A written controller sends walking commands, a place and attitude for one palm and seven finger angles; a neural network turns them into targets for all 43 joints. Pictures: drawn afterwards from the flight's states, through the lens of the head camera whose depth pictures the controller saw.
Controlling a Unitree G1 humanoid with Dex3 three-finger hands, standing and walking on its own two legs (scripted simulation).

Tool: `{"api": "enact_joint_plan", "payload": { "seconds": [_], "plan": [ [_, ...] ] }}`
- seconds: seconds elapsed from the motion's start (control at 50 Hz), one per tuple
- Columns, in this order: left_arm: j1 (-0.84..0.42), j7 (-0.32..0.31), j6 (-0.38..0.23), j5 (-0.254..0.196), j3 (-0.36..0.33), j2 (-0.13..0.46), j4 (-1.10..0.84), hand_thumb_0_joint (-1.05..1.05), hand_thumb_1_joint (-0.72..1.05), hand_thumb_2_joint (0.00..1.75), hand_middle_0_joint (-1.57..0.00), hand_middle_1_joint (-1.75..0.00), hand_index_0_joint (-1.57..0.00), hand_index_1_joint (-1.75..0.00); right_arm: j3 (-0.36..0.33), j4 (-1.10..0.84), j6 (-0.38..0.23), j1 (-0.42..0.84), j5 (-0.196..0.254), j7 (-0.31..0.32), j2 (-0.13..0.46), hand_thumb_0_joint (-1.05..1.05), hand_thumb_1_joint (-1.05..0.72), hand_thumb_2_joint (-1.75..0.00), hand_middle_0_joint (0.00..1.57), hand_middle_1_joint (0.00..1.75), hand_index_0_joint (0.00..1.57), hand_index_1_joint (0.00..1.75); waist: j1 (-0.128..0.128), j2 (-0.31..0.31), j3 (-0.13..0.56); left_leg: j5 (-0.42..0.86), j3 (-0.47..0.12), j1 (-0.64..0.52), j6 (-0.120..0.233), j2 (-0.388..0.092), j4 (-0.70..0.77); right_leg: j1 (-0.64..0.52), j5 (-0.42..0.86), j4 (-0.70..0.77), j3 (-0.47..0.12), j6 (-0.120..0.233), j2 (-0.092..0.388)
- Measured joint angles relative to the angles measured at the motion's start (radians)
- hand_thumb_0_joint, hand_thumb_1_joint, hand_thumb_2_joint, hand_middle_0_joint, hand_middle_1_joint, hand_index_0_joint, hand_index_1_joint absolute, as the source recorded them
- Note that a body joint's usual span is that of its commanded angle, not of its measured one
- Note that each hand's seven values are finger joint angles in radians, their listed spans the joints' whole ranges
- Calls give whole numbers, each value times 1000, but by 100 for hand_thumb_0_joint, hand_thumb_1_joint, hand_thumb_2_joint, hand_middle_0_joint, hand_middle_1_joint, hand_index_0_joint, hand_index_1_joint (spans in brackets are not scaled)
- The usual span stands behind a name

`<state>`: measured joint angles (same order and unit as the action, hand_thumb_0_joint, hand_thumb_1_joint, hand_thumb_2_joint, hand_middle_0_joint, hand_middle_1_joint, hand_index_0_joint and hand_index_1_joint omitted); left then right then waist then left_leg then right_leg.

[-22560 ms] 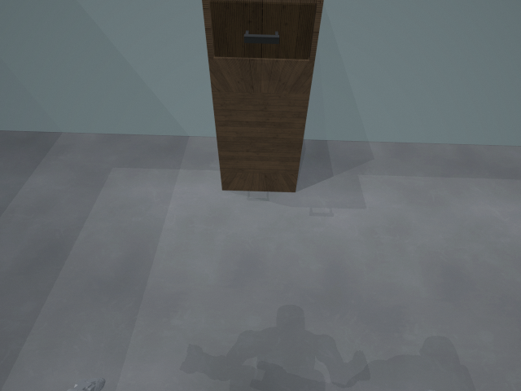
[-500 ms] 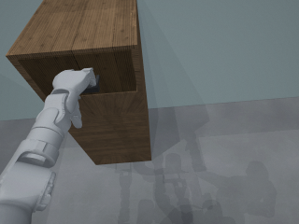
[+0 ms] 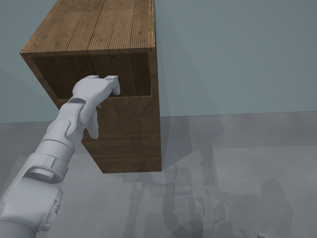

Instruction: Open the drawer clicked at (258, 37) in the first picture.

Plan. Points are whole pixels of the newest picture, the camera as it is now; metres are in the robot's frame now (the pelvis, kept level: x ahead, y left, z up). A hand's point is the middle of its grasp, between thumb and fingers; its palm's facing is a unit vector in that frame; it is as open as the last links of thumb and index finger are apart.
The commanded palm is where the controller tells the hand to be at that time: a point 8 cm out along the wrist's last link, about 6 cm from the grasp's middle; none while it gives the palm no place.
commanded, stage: lower the fingers behind the handle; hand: left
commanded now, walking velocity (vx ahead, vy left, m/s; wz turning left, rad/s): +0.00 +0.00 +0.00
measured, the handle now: (95, 85) +0.55 +0.22 +0.05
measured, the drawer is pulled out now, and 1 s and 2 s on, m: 0.00 0.00 0.00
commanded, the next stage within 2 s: lift the fingers back up to retry in 1.50 s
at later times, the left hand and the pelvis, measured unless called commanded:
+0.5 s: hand (90, 103) +0.45 +0.21 +0.08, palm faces -0.12 +0.01 -0.99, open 14.0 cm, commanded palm +0.44 +0.21 +0.12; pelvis -0.01 +0.00 -0.01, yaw -1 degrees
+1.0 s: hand (96, 100) +0.47 +0.20 +0.07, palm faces -0.04 +0.04 -1.00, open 13.9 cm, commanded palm +0.44 +0.21 +0.09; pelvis -0.02 +0.00 -0.01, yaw -3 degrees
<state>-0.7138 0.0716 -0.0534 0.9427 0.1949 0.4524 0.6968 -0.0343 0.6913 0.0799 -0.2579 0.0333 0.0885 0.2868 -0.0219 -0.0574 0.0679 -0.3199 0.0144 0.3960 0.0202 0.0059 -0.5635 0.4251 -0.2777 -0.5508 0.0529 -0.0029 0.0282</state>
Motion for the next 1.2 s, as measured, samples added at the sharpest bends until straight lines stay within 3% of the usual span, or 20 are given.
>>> {"api": "enact_joint_plan", "payload": {
  "seconds": [0.06,0.1,0.16,0.22,0.28,0.34,0.4,0.46,0.52,0.6,0.68,0.74,0.82,0.88,1.04,1.2],
  "plan": [
    [5,-100,-112,42,-45,-34,-14,0,-49,30,-33,-120,-32,-120,-6,-16,-14,22,-9,-5,-6,1,-90,-89,20,30,20,30,-10,15,-2,-10,12,30,-1,-2,-29,37,-7,-32,-12,1,-2],
    [-14,-201,-115,79,-81,-39,8,0,-49,30,-33,-120,-32,-120,-6,-22,-24,34,-13,-17,-14,1,-90,-89,20,30,20,30,-17,19,-3,-14,21,57,-2,-5,-45,69,-8,-51,-21,2,-4],
    [-55,-329,-32,120,-124,-29,63,0,-49,30,-33,-120,-32,-120,-5,-18,-32,43,-19,-38,-26,1,-90,-90,20,30,20,30,-16,11,-4,-11,34,89,-3,-9,-54,107,-1,-62,-35,1,-8],
    [-99,-390,112,145,-135,-10,172,0,-48,30,-32,-120,-32,-120,4,5,-21,37,-17,-58,-34,1,-91,-90,20,30,20,30,-9,-6,11,-5,44,106,-3,-11,-47,130,7,-59,-44,1,-12],
    [-116,-341,241,115,-113,4,263,0,-48,31,-32,-120,-31,-120,10,23,3,15,-6,-68,-38,1,-90,-89,20,30,20,30,-7,-26,25,3,43,99,-2,-11,-28,123,13,-41,-44,0,-12],
    [-93,-222,273,59,-84,8,272,0,-48,31,-32,-120,-31,-120,14,28,22,-16,3,-52,-39,1,-90,-89,20,30,21,30,-14,-33,31,8,34,73,-1,-10,-9,93,15,-20,-35,0,-11],
    [-68,-139,210,46,-76,17,224,0,-48,31,-32,-120,-29,-120,14,28,20,-39,-1,-23,-37,1,-90,-89,21,30,21,30,-24,-21,21,5,19,54,-2,-9,-10,65,9,-17,-19,2,-9],
    [-58,-102,63,60,-82,49,174,0,-49,30,-33,-120,-28,-121,4,23,10,-53,-10,-4,-28,1,-90,-89,21,30,21,30,-24,-1,17,-6,12,61,-5,-11,-31,68,-1,-33,-12,5,-10],
    [-59,-132,-34,79,-75,43,162,0,-49,30,-32,-120,-28,-121,-13,17,-1,-61,-11,-8,-11,1,-90,-89,21,30,21,30,-20,11,19,-18,10,89,-6,-12,-61,93,-10,-56,-11,7,-11],
    [-44,-241,-72,104,-124,28,155,0,-49,30,-34,-124,-30,-121,-32,5,-12,-60,-17,-29,5,1,-90,-89,20,30,20,30,-14,15,26,-30,19,138,-4,-14,-96,144,-17,-90,-20,6,-12],
    [-62,-348,-25,136,-121,2,194,0,-49,30,-35,-127,-31,-120,-38,13,-22,-52,-19,-53,4,1,-91,-89,20,30,20,30,-13,11,37,-34,20,179,-3,-14,-119,185,-20,-111,-22,4,-11],
    [-90,-389,42,152,-113,-14,241,0,-49,30,-35,-129,-31,-120,-30,21,-21,-41,-18,-64,-7,1,-91,-89,20,30,20,30,-21,7,43,-32,23,192,-2,-15,-121,200,-17,-114,-25,4,-12],
    [-126,-383,116,143,-114,-20,308,0,-49,30,-35,-130,-32,-121,-12,21,-11,-32,-14,-63,-27,1,-90,-89,20,30,20,30,-41,0,47,-25,30,185,-3,-18,-108,197,-8,-103,-31,4,-16],
    [-145,-350,138,125,-120,-14,346,0,-49,30,-34,-129,-31,-123,3,16,-5,-38,-11,-56,-36,1,-90,-89,20,30,20,30,-51,-4,50,-20,35,172,-3,-20,-96,188,-3,-93,-37,4,-19],
    [-144,-286,84,128,-124,36,339,0,-49,30,-33,-128,-28,-124,18,-5,-6,-75,-6,-33,-27,1,-90,-89,21,30,21,30,-60,0,47,-22,42,177,-5,-26,-103,197,-1,-102,-44,6,-25],
    [-119,-310,32,124,-128,52,283,0,-49,30,-29,-131,-26,-121,-5,-7,-10,-99,-5,-35,1,1,-90,-89,20,30,21,30,-47,11,51,-31,41,220,-5,-28,-137,238,-8,-130,-43,7,-26]
  ]
}}
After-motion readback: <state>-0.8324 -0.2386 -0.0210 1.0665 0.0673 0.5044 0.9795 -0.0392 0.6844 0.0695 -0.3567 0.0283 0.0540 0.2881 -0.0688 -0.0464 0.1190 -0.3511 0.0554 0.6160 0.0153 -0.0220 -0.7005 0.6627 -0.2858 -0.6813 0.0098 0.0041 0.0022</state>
